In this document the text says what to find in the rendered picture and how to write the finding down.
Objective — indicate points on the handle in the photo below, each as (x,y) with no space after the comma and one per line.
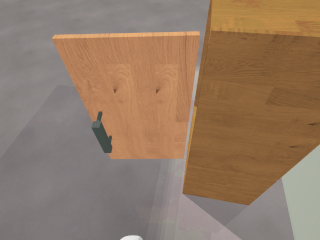
(101,135)

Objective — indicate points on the cupboard door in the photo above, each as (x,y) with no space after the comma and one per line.
(141,82)

